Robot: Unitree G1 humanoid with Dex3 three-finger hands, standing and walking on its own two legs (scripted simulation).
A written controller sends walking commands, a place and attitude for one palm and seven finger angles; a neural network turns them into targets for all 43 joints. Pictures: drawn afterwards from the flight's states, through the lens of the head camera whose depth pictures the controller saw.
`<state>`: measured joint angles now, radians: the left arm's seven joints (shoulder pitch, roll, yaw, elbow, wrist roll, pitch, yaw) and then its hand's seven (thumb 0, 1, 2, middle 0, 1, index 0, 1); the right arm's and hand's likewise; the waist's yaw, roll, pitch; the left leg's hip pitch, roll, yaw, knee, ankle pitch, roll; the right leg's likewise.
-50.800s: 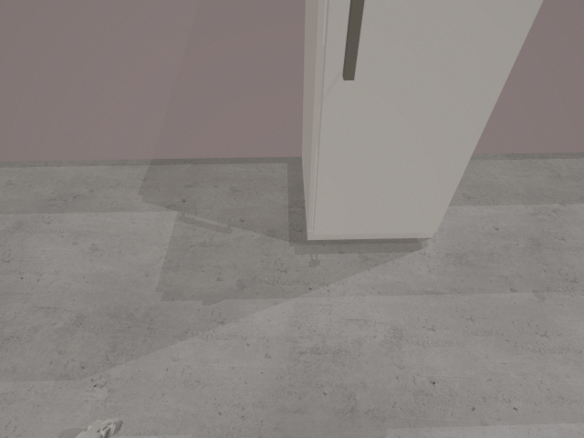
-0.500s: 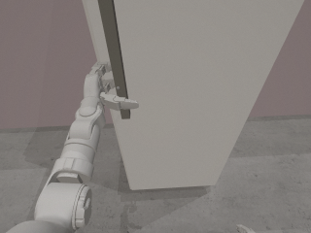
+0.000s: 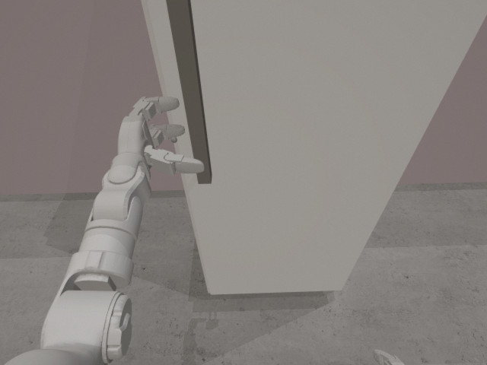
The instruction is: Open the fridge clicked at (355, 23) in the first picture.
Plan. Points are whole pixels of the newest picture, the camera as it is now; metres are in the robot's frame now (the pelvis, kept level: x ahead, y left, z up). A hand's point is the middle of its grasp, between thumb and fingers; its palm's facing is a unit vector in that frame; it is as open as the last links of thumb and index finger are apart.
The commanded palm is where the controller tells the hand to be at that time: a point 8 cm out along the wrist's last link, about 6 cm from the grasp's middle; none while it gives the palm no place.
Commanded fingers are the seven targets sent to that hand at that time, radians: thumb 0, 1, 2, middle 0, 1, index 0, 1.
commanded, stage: move the hooked fingers beside the handle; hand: left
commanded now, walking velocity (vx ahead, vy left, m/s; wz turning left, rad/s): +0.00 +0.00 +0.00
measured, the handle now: (192, 73) +0.50 +0.11 +0.26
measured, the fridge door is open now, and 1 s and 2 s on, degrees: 0 0 0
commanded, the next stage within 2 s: none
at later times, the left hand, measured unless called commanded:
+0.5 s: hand (158, 137) +0.43 +0.16 +0.18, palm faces +0.10 -0.99 +0.03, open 14.0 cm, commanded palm +0.40 +0.22 +0.18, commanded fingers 0.00 -0.50 0.30 -0.30 -1.20 -0.30 -1.20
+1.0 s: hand (156, 143) +0.42 +0.17 +0.17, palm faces +0.10 -0.99 +0.04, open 14.0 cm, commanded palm +0.39 +0.22 +0.18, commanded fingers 0.00 -0.50 0.30 -0.30 -1.20 -0.30 -1.20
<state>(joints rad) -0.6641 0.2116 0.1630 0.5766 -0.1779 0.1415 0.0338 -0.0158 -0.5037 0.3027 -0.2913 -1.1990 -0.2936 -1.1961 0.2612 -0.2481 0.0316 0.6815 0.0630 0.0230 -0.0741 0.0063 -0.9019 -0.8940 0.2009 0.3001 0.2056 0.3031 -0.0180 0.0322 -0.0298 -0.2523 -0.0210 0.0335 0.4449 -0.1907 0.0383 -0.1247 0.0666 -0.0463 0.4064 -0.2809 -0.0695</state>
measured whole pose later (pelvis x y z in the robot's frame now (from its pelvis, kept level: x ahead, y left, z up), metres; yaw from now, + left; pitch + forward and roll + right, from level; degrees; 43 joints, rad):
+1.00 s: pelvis +0.00 +0.01 +0.00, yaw -1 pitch +0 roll +0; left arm -0.62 0.25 0.21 0.55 -0.18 0.18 0.01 -0.02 -0.50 0.30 -0.30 -1.20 -0.30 -1.20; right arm 0.25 -0.24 0.05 0.65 0.07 0.01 -0.07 0.01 -0.90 -0.89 0.20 0.30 0.21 0.30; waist -0.02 0.02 -0.04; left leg -0.25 -0.03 0.05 0.45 -0.20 0.05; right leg -0.13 0.06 -0.03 0.41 -0.28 -0.06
